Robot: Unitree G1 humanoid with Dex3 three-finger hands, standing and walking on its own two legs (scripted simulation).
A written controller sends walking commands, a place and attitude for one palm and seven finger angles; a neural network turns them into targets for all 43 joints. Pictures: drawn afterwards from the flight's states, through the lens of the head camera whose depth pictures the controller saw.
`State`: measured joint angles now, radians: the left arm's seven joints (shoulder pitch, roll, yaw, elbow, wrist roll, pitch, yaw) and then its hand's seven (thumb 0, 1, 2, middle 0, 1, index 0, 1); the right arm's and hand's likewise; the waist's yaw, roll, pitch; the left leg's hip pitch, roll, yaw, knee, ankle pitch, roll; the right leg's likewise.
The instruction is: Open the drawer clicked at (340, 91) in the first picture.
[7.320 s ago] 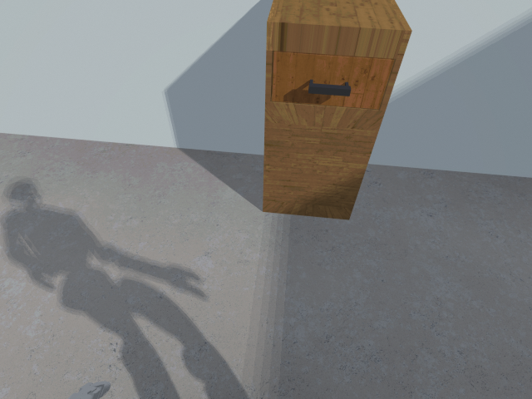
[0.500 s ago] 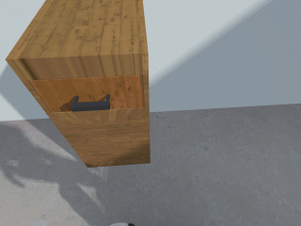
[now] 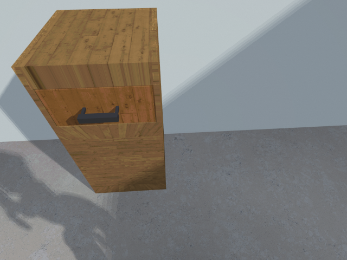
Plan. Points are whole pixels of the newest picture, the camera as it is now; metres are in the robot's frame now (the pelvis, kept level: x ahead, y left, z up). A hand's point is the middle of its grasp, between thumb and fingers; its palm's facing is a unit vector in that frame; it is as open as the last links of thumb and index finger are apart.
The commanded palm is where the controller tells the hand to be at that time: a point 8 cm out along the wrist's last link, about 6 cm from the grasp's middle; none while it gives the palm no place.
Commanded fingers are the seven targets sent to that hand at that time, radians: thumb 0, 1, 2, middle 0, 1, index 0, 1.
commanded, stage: come to a stop and stand still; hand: left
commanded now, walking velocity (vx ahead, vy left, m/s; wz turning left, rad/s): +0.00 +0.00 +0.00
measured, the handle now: (99, 113) +0.58 +0.30 -0.06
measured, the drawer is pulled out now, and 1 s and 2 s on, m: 0.00 0.00 0.00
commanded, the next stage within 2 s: look again from close up in 0.98 s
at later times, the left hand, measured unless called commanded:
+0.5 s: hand out of the picture -0.01 +0.18 -0.17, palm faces +0.04 -0.99 -0.15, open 7.3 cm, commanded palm none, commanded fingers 0.00 0.90 0.90 -0.20 -0.30 -0.20 -0.30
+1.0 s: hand out of the picture +0.02 +0.21 -0.17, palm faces +0.01 -0.98 -0.18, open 7.3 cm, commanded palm none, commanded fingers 0.00 0.90 0.90 -0.20 -0.30 -0.20 -0.30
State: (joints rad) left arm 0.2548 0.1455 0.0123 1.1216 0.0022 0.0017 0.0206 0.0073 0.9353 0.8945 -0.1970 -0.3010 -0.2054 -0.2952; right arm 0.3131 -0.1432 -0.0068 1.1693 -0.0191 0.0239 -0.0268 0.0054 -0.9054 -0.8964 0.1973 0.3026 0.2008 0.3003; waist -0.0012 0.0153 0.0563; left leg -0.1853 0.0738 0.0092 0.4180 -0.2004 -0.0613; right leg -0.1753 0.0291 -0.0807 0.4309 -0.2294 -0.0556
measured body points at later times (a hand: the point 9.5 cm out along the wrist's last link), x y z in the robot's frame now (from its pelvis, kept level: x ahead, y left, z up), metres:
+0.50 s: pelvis +0.00 +0.03 +0.00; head +0.01 +0.03 +0.45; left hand -0.01 +0.24 -0.16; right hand -0.02 -0.17 -0.16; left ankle +0.01 +0.16 -0.74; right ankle +0.01 -0.08 -0.74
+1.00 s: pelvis +0.02 +0.04 +0.00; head +0.03 +0.04 +0.45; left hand +0.02 +0.26 -0.16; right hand +0.01 -0.17 -0.16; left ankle +0.01 +0.16 -0.74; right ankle +0.01 -0.08 -0.74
